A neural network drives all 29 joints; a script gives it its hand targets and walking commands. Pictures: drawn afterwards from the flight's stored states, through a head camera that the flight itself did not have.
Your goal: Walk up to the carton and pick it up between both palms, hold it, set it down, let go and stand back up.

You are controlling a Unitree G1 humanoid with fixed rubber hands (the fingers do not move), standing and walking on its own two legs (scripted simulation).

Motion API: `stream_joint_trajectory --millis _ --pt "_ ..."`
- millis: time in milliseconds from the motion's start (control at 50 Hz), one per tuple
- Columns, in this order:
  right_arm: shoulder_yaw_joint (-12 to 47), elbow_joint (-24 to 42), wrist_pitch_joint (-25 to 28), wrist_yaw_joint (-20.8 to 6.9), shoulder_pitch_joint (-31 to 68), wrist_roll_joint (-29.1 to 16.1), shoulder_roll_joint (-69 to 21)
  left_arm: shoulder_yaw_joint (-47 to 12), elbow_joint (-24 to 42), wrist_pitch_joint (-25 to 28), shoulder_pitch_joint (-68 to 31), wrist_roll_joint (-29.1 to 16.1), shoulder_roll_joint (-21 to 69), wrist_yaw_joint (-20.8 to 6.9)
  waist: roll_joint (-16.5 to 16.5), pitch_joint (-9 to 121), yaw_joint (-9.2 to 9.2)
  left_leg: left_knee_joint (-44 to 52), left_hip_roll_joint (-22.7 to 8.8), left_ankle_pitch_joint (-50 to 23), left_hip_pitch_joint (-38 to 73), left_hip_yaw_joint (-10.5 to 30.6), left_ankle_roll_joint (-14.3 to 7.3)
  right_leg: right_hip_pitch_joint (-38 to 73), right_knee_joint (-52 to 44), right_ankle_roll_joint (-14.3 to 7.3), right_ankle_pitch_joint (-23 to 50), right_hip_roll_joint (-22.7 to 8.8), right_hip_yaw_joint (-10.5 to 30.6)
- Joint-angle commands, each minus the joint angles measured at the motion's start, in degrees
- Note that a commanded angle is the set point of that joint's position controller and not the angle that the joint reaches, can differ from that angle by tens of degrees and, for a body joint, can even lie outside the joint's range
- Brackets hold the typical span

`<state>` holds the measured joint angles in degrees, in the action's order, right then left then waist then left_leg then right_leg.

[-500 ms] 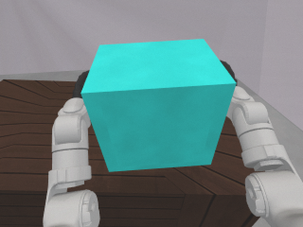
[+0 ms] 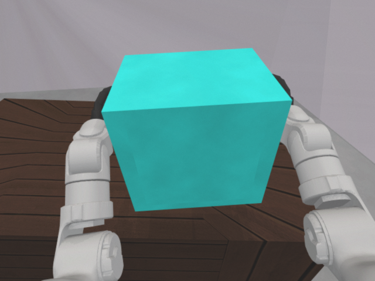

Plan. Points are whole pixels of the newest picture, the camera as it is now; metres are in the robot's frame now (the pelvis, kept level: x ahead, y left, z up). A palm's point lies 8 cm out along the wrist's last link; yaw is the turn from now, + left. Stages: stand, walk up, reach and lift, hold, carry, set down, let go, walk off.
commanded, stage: hold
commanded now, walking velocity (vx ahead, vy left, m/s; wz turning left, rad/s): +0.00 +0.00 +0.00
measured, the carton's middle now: (193, 129) +0.37 +0.01 +0.20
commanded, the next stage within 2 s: set down in 0.58 s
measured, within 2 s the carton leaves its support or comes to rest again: neither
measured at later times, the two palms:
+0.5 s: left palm (100, 126) +0.35 +0.19 +0.22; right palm (279, 112) +0.38 -0.17 +0.24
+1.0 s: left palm (102, 115) +0.39 +0.20 +0.22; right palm (274, 109) +0.39 -0.16 +0.24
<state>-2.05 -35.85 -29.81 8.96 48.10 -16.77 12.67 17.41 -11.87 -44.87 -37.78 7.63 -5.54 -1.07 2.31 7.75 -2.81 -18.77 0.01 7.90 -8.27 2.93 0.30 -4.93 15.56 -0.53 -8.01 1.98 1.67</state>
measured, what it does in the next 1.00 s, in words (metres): stands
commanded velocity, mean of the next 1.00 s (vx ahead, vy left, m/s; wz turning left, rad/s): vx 0.00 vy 0.00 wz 0.00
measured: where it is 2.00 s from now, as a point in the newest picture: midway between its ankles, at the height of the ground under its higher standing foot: outside the picture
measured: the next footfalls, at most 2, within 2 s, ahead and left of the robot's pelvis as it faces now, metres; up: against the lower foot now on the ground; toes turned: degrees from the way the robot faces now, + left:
none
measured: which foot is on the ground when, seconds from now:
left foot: down 0.00-1.00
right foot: down 0.00-1.00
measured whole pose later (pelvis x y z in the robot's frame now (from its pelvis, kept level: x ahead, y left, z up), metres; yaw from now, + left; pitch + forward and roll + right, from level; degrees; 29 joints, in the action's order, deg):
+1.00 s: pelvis +0.01 +0.00 +0.00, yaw +1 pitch -5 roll +0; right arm -14.6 -41.3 -16.3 6.0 48.7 -4.1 4.8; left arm 23.9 -26.8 -29.0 -44.3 12.3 -6.1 -7.4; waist 4.3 3.9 -3.9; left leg -16.4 1.2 7.5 -3.9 3.5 -0.2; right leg -1.0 15.1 -0.1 -9.2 0.7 0.7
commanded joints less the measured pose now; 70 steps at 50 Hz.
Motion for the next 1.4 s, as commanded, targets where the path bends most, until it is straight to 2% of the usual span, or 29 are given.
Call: stream_joint_trajectory --millis 0,20,40,80,100,260,320,380,400,420,540,560,580,680,740,760,800,860,900,920,980,1040,1060,1080,1140,1200,1280,1320,1380 --pt "19.07 22.6 2.4 -8.86 41.87 -9.34 -37.08 -27.32 13.02 4.45 -44.49 -9.29 29.93 -7.99 -3.64 22.47 -0.43 0.78 1.97 -12.24 9.9 -1.61 1.3 4.76 -1.16 2.5 11.64 1.91 -1.52" --pt "18.59 20.45 1.98 -8.75 40.69 -8.69 -37.09 -26.59 10.88 4.01 -43.5 -8.89 29.64 -8.27 -3.5 20.58 -0.9 1.05 2.11 -11.58 9.47 -1.77 1.2 4.65 -1.35 2.47 11.23 1.62 -1.52" --pt "18.67 22.44 2.32 -8.73 41.14 -9.1 -36.91 -27.8 13.58 4.35 -43.93 -9.36 29.98 -8.35 -4.23 22.52 -0.9 0.65 2.03 -12.54 9.99 -1.63 1.19 5.4 -1.18 2.33 12.4 1.59 -1.28" --pt "18.45 22.24 2.14 -8.64 41.25 -8.8 -36.96 -27.89 12.87 4.1 -44.06 -9.33 30.1 -8.5 -4.49 21.6 -1.62 0.78 2.13 -11.8 9.33 -1.54 1.26 4.46 -1.21 2.32 11.65 1.64 -1.22" --pt "19.23 22.94 2.22 -8.75 41.55 -9.33 -37.24 -27.78 13.63 4.14 -43.5 -9.42 29.69 -8.4 -4.13 22.46 -0.78 0.68 2.08 -12.17 9.53 -1.51 1.26 4.75 -1.06 2.27 11.69 1.63 -1.37" --pt "20.46 25.83 2.17 -8.65 41.31 -10.43 -37.84 -28.91 16.62 4.29 -43.74 -10.37 30.41 -8.03 -4.45 24.09 -0.34 -0.04 2.09 -15.09 9.8 -1.23 1.81 5.83 -0.38 2.1 14.22 1.95 -1.45" --pt "19.66 24.24 1.81 -8.69 40.9 -9.32 -37.15 -27.93 14.25 3.93 -42.65 -9.18 29.54 -8.07 -4.1 21.18 -0.64 0.77 2.25 -12.77 9.41 -1.29 1.29 4.91 -1.31 2.16 11.92 1.78 -1.38" --pt "19.8 24.9 2.0 -8.87 40.89 -9.22 -37.28 -28.67 15.81 4.06 -43.13 -9.86 30.44 -8.2 -3.75 23.04 -0.5 0.67 1.89 -13.06 10.23 -1.25 1.53 5.11 -1.0 1.98 12.01 1.92 -1.58" --pt "18.97 23.9 1.88 -8.83 40.56 -8.94 -36.73 -28.93 15.02 4.0 -43.4 -9.84 30.49 -8.28 -4.63 22.05 -1.47 0.73 2.04 -12.63 10.17 -1.26 1.69 4.62 -1.25 1.96 11.66 1.72 -1.35" --pt "19.54 24.26 2.11 -8.92 41.35 -8.96 -36.97 -28.59 14.36 4.08 -43.35 -9.61 30.17 -8.15 -3.86 21.96 -0.5 0.44 1.91 -12.68 9.84 -1.35 1.55 4.51 -1.06 1.94 11.61 1.83 -1.52" --pt "18.47 22.2 1.63 -8.63 39.88 -8.58 -36.41 -27.58 13.14 3.76 -42.78 -9.09 29.66 -8.48 -4.34 20.63 -1.37 1.23 1.95 -11.54 9.34 -1.48 1.41 4.44 -1.44 2.03 11.23 1.5 -1.22" --pt "18.76 22.48 1.68 -8.7 40.35 -8.63 -36.38 -27.8 13.43 3.7 -43.09 -9.09 29.99 -8.58 -4.16 20.28 -0.83 1.37 1.98 -10.86 8.88 -1.45 1.4 4.66 -1.48 1.99 10.6 1.53 -1.1" --pt "19.42 26.03 2.42 -8.24 41.37 -9.98 -34.64 -28.82 12.69 4.23 -42.95 -10.36 30.05 -9.0 -3.26 22.38 -2.13 0.74 2.88 -12.64 8.33 -0.76 0.64 6.51 -1.79 1.21 10.99 0.78 -2.17" --pt "18.06 25.8 4.41 -7.95 44.35 -8.19 -35.61 -26.29 11.31 7.58 -46.3 -9.61 29.21 -8.82 -2.73 22.16 -1.81 1.0 2.81 -9.24 7.94 -0.75 0.35 6.3 -1.8 1.51 9.17 0.14 -2.21" --pt "14.96 20.99 5.74 -8.24 43.5 -5.04 -36.07 -22.76 6.82 9.5 -47.31 -7.38 28.2 -9.63 -2.37 18.56 -1.58 2.72 2.53 -4.45 6.96 -1.53 -0.03 5.85 -2.15 1.41 5.0 -0.47 -2.73" --pt "12.42 18.96 6.81 -8.51 43.66 -3.26 -35.35 -21.16 4.32 10.28 -47.8 -6.61 27.35 -10.23 -2.97 17.2 -1.93 3.69 2.46 -2.55 6.78 -1.72 0.01 5.4 -2.44 1.55 2.96 -0.5 -3.01" --pt "8.65 14.21 9.8 -9.24 42.45 0.75 -35.85 -17.59 -0.89 12.71 -46.74 -4.11 26.08 -11.51 -2.71 14.35 -0.8 5.02 2.19 1.38 5.6 -2.63 -0.23 4.82 -2.98 1.72 -0.05 -1.01 -3.39" --pt "3.76 9.33 15.03 -9.72 39.89 7.43 -35.37 -14.21 -7.63 16.2 -45.16 -1.56 24.16 -13.54 -1.14 13.1 -0.89 5.92 2.24 2.86 5.72 -3.69 -0.27 7.05 -2.51 1.98 -0.14 -0.98 -4.66" --pt "2.25 6.59 17.96 -9.71 36.56 10.41 -35.06 -14.28 -8.95 18.56 -44.48 -0.33 24.61 -14.28 -2.08 13.15 -1.71 5.55 2.16 -0.23 7.94 -4.5 0.19 8.33 -2.3 2.21 2.38 -0.78 -5.05" --pt "2.27 6.86 19.33 -9.68 36.38 11.38 -34.27 -13.63 -9.92 19.53 -43.19 0.26 24.8 -14.36 -1.65 13.3 -1.06 5.47 2.44 -1.85 8.55 -4.92 0.33 8.77 -2.48 2.38 3.09 -0.38 -5.5" --pt "4.08 8.01 22.77 -9.39 33.14 12.23 -33.74 -15.66 -8.53 21.84 -41.19 0.36 25.28 -13.88 -3.59 14.74 -1.13 3.07 2.48 -12.94 13.55 -5.29 1.5 9.19 -1.68 2.5 9.4 0.24 -6.03" --pt "7.17 12.63 25.77 -9.06 34.33 11.25 -33.65 -18.97 -6.41 23.13 -39.74 -0.69 27.75 -13.15 -4.83 16.61 -1.68 0.65 1.97 -21.49 17.32 -5.12 2.38 9.04 -1.69 2.36 11.79 0.81 -6.24" --pt "8.92 14.5 26.72 -8.99 35.4 10.66 -33.28 -21.21 -4.89 23.51 -39.43 -1.72 29.08 -12.43 -5.55 18.01 -0.59 -0.26 1.56 -25.89 18.91 -4.87 2.94 8.64 -1.7 2.24 11.9 1.33 -6.3" --pt "10.17 16.3 27.65 -8.95 35.65 9.62 -33.51 -23.47 -3.07 24.08 -39.27 -2.88 29.74 -11.73 -5.45 20.16 -1.42 -1.47 1.59 -29.56 21.3 -4.38 3.36 8.18 -1.84 2.16 13.5 1.4 -6.52" --pt "16.5 23.31 29.93 -8.58 37.82 6.14 -34.63 -31.04 4.27 26.52 -41.27 -7.15 33.36 -8.8 -7.39 29.44 -0.79 -6.01 0.94 -42.45 25.88 -3.22 4.84 7.75 -0.56 1.93 19.68 2.23 -5.8" --pt "20.25 25.64 30.36 -8.15 35.91 3.72 -35.83 -35.23 7.87 28.22 -40.42 -9.45 35.58 -6.82 -6.98 32.97 -1.66 -8.12 0.78 -47.88 27.4 -2.42 5.53 7.28 0.06 1.96 24.85 2.38 -5.5" --pt "20.26 22.68 27.67 -7.73 33.15 3.59 -35.61 -34.04 5.5 27.4 -39.67 -9.29 32.55 -7.21 -3.73 28.33 -2.07 -5.59 1.13 -35.92 19.5 -3.1 4.26 10.35 0.91 2.43 25.28 0.86 -4.15" --pt "20.7 20.16 26.44 -7.62 31.76 3.76 -36.03 -30.67 2.5 26.8 -38.06 -7.47 29.99 -8.15 -1.57 24.81 -0.05 -3.21 1.6 -29.23 15.58 -3.5 2.99 12.43 0.99 2.93 25.55 0.1 -3.8" --pt "19.43 17.7 25.34 -7.38 31.68 4.7 -36.76 -26.33 -1.63 26.2 -38.09 -5.22 28.26 -9.98 -1.18 21.46 0.61 -0.98 2.49 -22.03 11.11 -4.19 1.99 16.1 1.9 3.48 27.54 -0.76 -2.94"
